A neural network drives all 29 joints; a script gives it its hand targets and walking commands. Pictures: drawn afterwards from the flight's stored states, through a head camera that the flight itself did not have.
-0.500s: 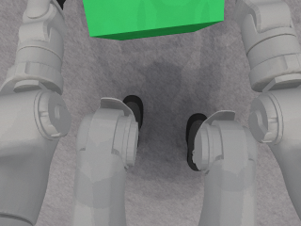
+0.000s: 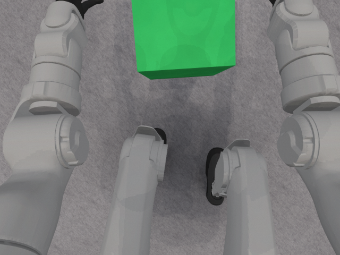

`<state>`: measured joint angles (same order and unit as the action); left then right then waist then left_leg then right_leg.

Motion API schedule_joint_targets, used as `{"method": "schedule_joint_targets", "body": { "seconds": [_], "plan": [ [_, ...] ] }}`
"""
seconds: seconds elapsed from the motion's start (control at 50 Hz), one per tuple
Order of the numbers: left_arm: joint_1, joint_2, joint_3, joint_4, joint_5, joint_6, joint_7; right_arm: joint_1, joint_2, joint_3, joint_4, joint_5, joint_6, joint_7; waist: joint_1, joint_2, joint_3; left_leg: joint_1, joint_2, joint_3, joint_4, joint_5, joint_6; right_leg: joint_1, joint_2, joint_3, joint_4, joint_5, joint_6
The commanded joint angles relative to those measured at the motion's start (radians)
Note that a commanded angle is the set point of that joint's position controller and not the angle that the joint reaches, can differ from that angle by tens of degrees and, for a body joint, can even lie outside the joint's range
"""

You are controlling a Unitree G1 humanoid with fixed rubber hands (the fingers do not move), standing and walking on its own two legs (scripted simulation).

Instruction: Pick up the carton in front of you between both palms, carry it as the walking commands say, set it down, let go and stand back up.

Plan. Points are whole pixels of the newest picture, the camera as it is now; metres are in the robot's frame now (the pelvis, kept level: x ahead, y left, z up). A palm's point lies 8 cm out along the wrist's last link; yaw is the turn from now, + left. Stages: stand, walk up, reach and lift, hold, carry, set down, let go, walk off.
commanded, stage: set down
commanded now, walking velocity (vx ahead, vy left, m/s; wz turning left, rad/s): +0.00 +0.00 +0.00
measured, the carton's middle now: (181, 35) +0.55 +0.08 -0.32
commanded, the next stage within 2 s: let go in 0.64 s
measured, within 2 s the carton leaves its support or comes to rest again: neither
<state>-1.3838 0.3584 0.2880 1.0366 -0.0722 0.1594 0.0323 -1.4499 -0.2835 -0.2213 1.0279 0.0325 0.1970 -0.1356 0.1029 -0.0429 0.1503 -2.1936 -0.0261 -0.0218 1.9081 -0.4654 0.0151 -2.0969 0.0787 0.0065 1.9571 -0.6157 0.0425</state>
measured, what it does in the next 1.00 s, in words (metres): rises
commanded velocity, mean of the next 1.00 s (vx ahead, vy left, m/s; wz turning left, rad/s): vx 0.00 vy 0.00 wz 0.00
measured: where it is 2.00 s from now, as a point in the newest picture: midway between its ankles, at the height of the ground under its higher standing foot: (184, 176)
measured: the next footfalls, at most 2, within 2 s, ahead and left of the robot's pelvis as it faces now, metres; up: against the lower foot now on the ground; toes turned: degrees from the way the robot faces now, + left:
none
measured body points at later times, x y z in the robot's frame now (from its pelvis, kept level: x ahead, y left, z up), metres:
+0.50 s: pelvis +0.02 +0.01 +0.13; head +0.35 +0.05 +0.43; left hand +0.53 +0.29 +0.01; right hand +0.60 -0.09 +0.02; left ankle +0.12 +0.11 -0.41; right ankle +0.09 -0.12 -0.41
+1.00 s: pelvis +0.07 +0.02 +0.25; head +0.34 +0.05 +0.61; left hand +0.45 +0.29 +0.12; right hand +0.50 -0.13 +0.12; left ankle +0.12 +0.11 -0.41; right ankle +0.09 -0.12 -0.41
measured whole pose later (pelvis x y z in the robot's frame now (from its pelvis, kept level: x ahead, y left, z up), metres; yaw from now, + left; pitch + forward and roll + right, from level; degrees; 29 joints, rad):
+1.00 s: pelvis +0.07 +0.02 +0.25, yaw +1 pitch +39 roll -3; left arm -0.65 0.25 0.25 0.67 0.07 0.13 -0.09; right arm -0.66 -0.13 -0.22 0.60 -0.10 0.16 -0.08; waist 0.07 -0.02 -0.03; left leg -1.32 -0.04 -0.03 0.91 -0.26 0.04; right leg -1.24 0.05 0.07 0.91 -0.35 0.05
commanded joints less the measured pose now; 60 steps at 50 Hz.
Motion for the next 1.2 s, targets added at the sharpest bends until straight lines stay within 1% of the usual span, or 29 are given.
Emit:
{"method": "schedule_joint_targets", "body": {
  "seconds": [0.0,0.02,0.06,0.12,0.18,0.2,0.28,0.4,0.46,0.5,0.56,0.58,0.6,0.66,0.72,0.74,0.76,0.78,0.8,0.84,0.9,0.94,0.96,0.98,1.02,1.04,1.1,1.12,1.18],
  "plan": [
    [-0.22,0.116,0.028,-0.12,0.02,-0.014,-0.001,-0.225,-0.104,-0.021,-0.1,-0.012,-0.019,0.008,0.028,0.043,-1.06,0.774,-0.015,0.068,-0.189,0.274,-0.054,0.3,0.038,-0.099,-0.221,0.136,-0.011],
    [-0.216,0.122,0.029,-0.14,0.022,-0.013,-0.001,-0.226,-0.103,-0.02,-0.122,-0.006,-0.019,0.008,0.031,0.049,-1.092,0.792,-0.016,0.072,-0.201,0.29,-0.055,0.319,0.041,-0.101,-0.233,0.151,-0.011],
    [-0.208,0.13,0.033,-0.178,0.017,-0.006,-0.001,-0.232,-0.108,-0.008,-0.159,0.002,-0.015,0.006,0.041,0.032,-1.186,0.842,-0.019,0.076,-0.224,0.337,-0.053,0.387,0.045,-0.102,-0.259,0.189,-0.009],
    [-0.198,0.151,0.031,-0.253,0.006,0.014,-0.003,-0.231,-0.108,0.009,-0.232,0.02,0.001,0.003,0.051,0.024,-1.323,0.949,-0.026,0.081,-0.261,0.425,-0.053,0.463,0.055,-0.104,-0.303,0.242,-0.005],
    [-0.173,0.151,0.027,-0.297,-0.001,0.038,-0.011,-0.211,-0.111,0.008,-0.278,0.021,0.021,0.005,0.049,0.028,-1.385,1.034,-0.03,0.078,-0.308,0.496,-0.057,0.489,0.063,-0.104,-0.357,0.271,-0.004],
    [-0.163,0.145,0.026,-0.309,-0.002,0.046,-0.015,-0.198,-0.11,0.002,-0.289,0.016,0.027,0.007,0.043,0.031,-1.387,1.057,-0.031,0.074,-0.327,0.507,-0.058,0.488,0.064,-0.105,-0.377,0.272,-0.004],
    [-0.114,0.121,0.032,-0.305,0.004,0.06,-0.028,-0.146,-0.105,-0.018,-0.29,-0.008,0.039,0.022,0.031,0.025,-1.358,1.115,-0.033,0.069,-0.405,0.52,-0.064,0.502,0.062,-0.106,-0.464,0.269,0.002],
    [-0.066,0.094,0.055,-0.286,0.036,0.043,-0.041,-0.082,-0.079,-0.043,-0.268,-0.04,0.025,0.045,0.029,0.036,-1.256,1.136,-0.033,0.069,-0.532,0.504,-0.067,0.561,0.054,-0.092,-0.587,0.283,0.005],
    [-0.051,0.087,0.068,-0.277,0.049,0.032,-0.046,-0.063,-0.076,-0.051,-0.264,-0.056,0.014,0.051,0.022,0.025,-1.242,1.158,-0.033,0.067,-0.588,0.51,-0.065,0.62,0.05,-0.085,-0.646,0.308,0.007],
    [-0.038,0.086,0.08,-0.273,0.058,0.026,-0.049,-0.056,-0.067,-0.051,-0.273,-0.061,0.01,0.054,0.029,0.016,-1.239,1.181,-0.033,0.066,-0.627,0.521,-0.063,0.66,0.047,-0.08,-0.685,0.325,0.01],
    [-0.016,0.081,0.089,-0.272,0.067,0.019,-0.055,-0.032,-0.065,-0.053,-0.276,-0.07,0.005,0.06,0.024,0.009,-1.24,1.225,-0.032,0.062,-0.684,0.545,-0.06,0.726,0.042,-0.073,-0.745,0.357,0.012],
    [-0.006,0.076,0.091,-0.267,0.071,0.016,-0.058,-0.022,-0.058,-0.052,-0.274,-0.07,0.003,0.062,0.025,0.012,-1.23,1.236,-0.032,0.063,-0.702,0.55,-0.059,0.74,0.04,-0.07,-0.766,0.366,0.012],
    [0.004,0.069,0.091,-0.267,0.073,0.012,-0.06,-0.007,-0.055,-0.056,-0.271,-0.077,0.0,0.065,0.016,0.01,-1.22,1.244,-0.03,0.058,-0.72,0.563,-0.06,0.752,0.038,-0.069,-0.781,0.381,0.012],
    [0.049,0.057,0.096,-0.253,0.094,0.002,-0.07,0.045,-0.038,-0.065,-0.266,-0.096,-0.008,0.069,0.012,0.019,-1.209,1.304,-0.027,0.053,-0.77,0.596,-0.056,0.785,0.033,-0.063,-0.836,0.41,0.014],
    [0.145,0.051,0.091,-0.266,0.127,-0.003,-0.084,0.153,-0.006,-0.072,-0.292,-0.13,-0.01,0.062,0.001,0.023,-1.229,1.394,-0.027,0.052,-0.823,0.65,-0.051,0.863,0.031,-0.056,-0.897,0.467,0.019],
    [0.183,0.045,0.087,-0.288,0.137,-0.006,-0.09,0.203,0.013,-0.072,-0.312,-0.142,-0.011,0.058,-0.004,0.025,-1.236,1.428,-0.028,0.053,-0.84,0.677,-0.049,0.895,0.031,-0.053,-0.917,0.496,0.019],
    [0.235,0.043,0.078,-0.294,0.151,-0.007,-0.096,0.256,0.022,-0.076,-0.332,-0.156,-0.011,0.052,-0.009,0.03,-1.241,1.46,-0.027,0.051,-0.855,0.697,-0.048,0.924,0.031,-0.05,-0.937,0.52,0.019],
    [0.284,0.044,0.07,-0.326,0.159,-0.011,-0.102,0.306,0.041,-0.069,-0.369,-0.163,-0.013,0.048,-0.003,0.034,-1.249,1.502,-0.027,0.051,-0.873,0.718,-0.045,0.953,0.031,-0.048,-0.955,0.535,0.019],
    [0.34,0.041,0.056,-0.35,0.167,-0.015,-0.107,0.364,0.054,-0.062,-0.402,-0.166,-0.016,0.044,-0.006,0.039,-1.253,1.545,-0.025,0.047,-0.889,0.742,-0.044,0.978,0.03,-0.047,-0.976,0.553,0.017],
    [0.425,0.039,0.028,-0.41,0.169,-0.026,-0.113,0.446,0.063,-0.046,-0.475,-0.161,-0.028,0.04,-0.002,0.054,-1.235,1.628,-0.019,0.033,-0.92,0.779,-0.042,0.992,0.029,-0.048,-1.012,0.56,0.013],
    [0.533,0.031,-0.005,-0.478,0.153,-0.041,-0.12,0.553,0.064,-0.021,-0.549,-0.146,-0.044,0.041,-0.002,0.068,-1.169,1.725,-0.008,0.016,-0.972,0.765,-0.041,1.01,0.023,-0.046,-1.072,0.518,0.01],
    [0.601,0.023,-0.029,-0.502,0.137,-0.053,-0.126,0.639,0.063,-0.008,-0.56,-0.135,-0.057,0.049,-0.013,0.076,-1.111,1.774,-0.002,0.004,-1.003,0.751,-0.04,1.013,0.018,-0.044,-1.108,0.488,0.009],
    [0.645,0.013,-0.038,-0.502,0.129,-0.06,-0.128,0.676,0.066,-0.002,-0.565,-0.128,-0.066,0.055,-0.011,0.085,-1.082,1.798,0.0,-0.002,-1.018,0.751,-0.04,1.011,0.015,-0.041,-1.125,0.477,0.007],
    [0.692,0.004,-0.048,-0.498,0.121,-0.067,-0.129,0.727,0.063,0.0,-0.558,-0.128,-0.075,0.061,-0.021,0.082,-1.062,1.827,0.004,-0.009,-1.03,0.751,-0.04,1.016,0.013,-0.041,-1.14,0.466,0.007],
    [0.779,-0.017,-0.065,-0.498,0.105,-0.083,-0.131,0.818,0.067,0.012,-0.545,-0.121,-0.095,0.075,-0.026,0.087,-1.002,1.858,0.008,-0.021,-1.06,0.753,-0.041,1.03,0.008,-0.036,-1.171,0.45,0.003],
    [0.82,-0.029,-0.078,-0.5,0.095,-0.091,-0.131,0.863,0.068,0.018,-0.538,-0.119,-0.106,0.082,-0.034,0.08,-0.974,1.872,0.011,-0.027,-1.072,0.758,-0.04,1.047,0.006,-0.035,-1.184,0.45,0.002],
    [0.951,-0.041,-0.104,-0.508,0.078,-0.115,-0.126,0.982,0.067,0.036,-0.543,-0.109,-0.133,0.098,-0.038,0.086,-0.916,1.918,0.014,-0.038,-1.12,0.76,-0.04,1.118,0.001,-0.027,-1.226,0.445,-0.002],
    [0.987,-0.041,-0.111,-0.514,0.074,-0.122,-0.124,1.021,0.064,0.038,-0.546,-0.108,-0.141,0.102,-0.045,0.086,-0.891,1.93,0.014,-0.041,-1.135,0.759,-0.039,1.144,0.0,-0.026,-1.241,0.444,-0.005],
    [1.1,-0.046,-0.132,-0.536,0.064,-0.142,-0.117,1.132,0.06,0.053,-0.551,-0.101,-0.16,0.114,-0.052,0.08,-0.807,1.926,0.011,-0.037,-1.188,0.713,-0.04,1.256,-0.008,-0.015,-1.287,0.447,-0.012]
  ]
}}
